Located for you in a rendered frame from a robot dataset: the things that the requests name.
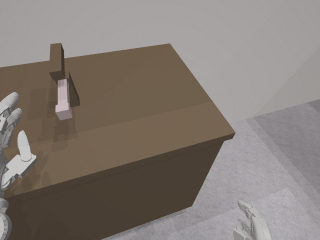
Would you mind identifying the robot left hand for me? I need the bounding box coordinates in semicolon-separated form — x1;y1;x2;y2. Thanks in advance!
0;92;37;199

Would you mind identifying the counter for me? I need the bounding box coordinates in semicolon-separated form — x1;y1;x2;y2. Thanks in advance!
0;43;236;240

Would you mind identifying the tap lever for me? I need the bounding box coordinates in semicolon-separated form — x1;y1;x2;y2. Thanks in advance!
55;79;73;120

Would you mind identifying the robot right hand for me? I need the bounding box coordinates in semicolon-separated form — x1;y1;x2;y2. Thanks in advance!
233;200;273;240

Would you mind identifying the robot left forearm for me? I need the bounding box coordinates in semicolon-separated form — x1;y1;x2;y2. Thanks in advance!
0;198;12;240

